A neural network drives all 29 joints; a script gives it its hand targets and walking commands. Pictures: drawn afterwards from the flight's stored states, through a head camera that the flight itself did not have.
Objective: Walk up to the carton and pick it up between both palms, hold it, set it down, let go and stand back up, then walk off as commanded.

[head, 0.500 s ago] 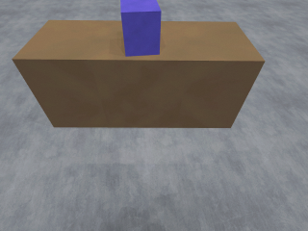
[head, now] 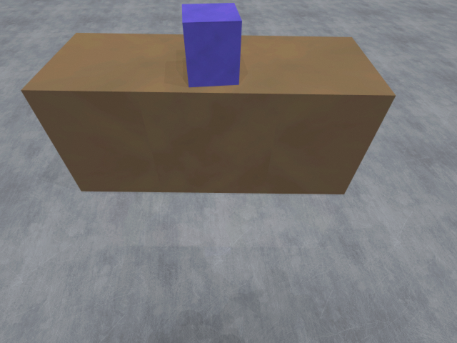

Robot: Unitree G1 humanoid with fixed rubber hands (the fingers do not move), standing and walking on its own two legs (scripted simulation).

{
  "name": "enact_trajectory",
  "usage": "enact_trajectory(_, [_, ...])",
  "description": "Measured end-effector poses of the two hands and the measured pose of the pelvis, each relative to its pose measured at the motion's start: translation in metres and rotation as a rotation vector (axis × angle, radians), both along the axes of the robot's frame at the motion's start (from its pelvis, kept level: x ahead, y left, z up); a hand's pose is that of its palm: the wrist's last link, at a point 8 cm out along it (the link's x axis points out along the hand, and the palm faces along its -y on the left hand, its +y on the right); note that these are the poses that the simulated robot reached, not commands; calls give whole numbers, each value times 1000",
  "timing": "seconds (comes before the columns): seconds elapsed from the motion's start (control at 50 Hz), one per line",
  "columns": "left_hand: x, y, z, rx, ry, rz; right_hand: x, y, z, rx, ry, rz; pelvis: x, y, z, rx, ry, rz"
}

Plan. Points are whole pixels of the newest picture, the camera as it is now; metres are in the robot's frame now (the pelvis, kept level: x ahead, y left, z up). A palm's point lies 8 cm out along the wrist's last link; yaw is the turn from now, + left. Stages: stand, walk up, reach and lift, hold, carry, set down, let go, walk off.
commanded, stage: stand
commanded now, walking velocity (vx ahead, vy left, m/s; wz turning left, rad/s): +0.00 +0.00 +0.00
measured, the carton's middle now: (211, 45) +1.19 +0.10 +0.00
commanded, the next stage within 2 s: none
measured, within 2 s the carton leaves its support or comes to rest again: neither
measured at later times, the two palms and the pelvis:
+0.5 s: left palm out of the picture +0.07 +0.29 -0.13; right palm out of the picture +0.04 -0.28 -0.13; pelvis +0.00 +0.01 +0.00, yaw +0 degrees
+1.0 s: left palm out of the picture +0.05 +0.29 -0.13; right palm out of the picture +0.04 -0.28 -0.13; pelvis -0.01 +0.01 +0.00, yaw -1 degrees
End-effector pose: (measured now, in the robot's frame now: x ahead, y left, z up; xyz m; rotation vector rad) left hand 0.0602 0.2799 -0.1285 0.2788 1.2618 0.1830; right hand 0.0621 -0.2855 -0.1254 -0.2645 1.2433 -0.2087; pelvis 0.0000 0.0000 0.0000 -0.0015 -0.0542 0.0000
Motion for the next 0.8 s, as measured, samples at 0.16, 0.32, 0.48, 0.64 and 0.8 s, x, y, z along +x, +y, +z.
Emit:
enact_trajectory(0.16, [-3,2,-3,-5,12,2,-5,1,1,-5,16,-12,2,1,0,-1,6,-5])
enact_trajectory(0.32, [0,6,-3,2,11,-6,-12,6,-1,0,24,-22,3,3,-1,-1,0,-10])
enact_trajectory(0.48, [6,9,-1,4,-10,-14,-17,10,-3,6,29,-27,0,6,-1,1,-8,-6])
enact_trajectory(0.64, [8,11,2,7,-25,-5,-18,13,-4,10,21,-26,-1,8,-1,4,-11,-10])
enact_trajectory(0.8, [1,11,2,9,-17,-5,-17,10,-3,6,12,-25,-3,8,-1,6,-19,-11])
